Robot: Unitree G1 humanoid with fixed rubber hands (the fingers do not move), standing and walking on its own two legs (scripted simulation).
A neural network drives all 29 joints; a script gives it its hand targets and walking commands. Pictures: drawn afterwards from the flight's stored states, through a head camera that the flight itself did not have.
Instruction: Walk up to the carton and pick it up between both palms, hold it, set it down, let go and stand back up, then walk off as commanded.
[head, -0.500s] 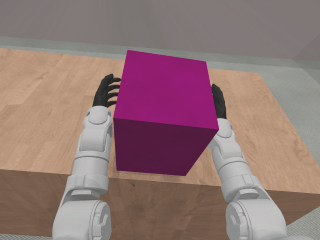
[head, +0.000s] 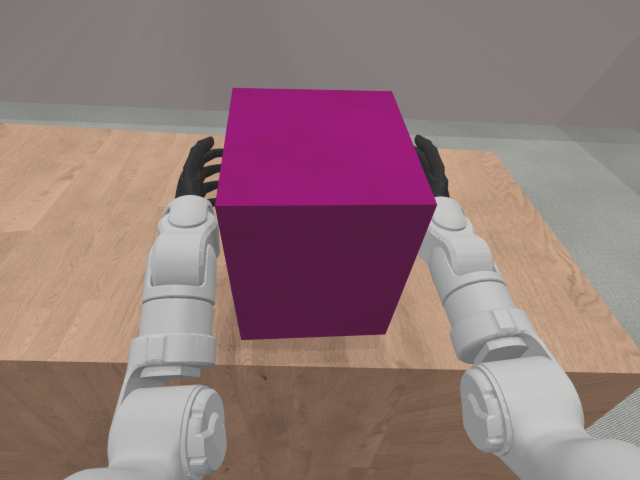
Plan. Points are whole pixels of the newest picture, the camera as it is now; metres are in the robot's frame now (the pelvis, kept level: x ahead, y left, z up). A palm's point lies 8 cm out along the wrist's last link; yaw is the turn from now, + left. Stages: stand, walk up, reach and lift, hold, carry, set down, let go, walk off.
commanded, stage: reach and lift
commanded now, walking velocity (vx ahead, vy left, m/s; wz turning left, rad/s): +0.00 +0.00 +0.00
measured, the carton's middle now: (314, 219) +0.39 +0.00 +0.16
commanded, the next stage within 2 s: hold in 1.04 s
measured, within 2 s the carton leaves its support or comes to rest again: neither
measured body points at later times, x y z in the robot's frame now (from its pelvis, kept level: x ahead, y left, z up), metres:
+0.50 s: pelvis +0.00 +0.00 +0.00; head -0.07 +0.01 +0.44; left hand +0.39 +0.13 +0.24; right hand +0.40 -0.17 +0.24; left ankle +0.04 +0.11 -0.75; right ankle +0.01 -0.11 -0.75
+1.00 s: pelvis +0.01 -0.01 +0.00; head -0.07 +0.01 +0.44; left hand +0.40 +0.14 +0.26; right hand +0.41 -0.15 +0.28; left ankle +0.04 +0.11 -0.75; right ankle +0.01 -0.11 -0.75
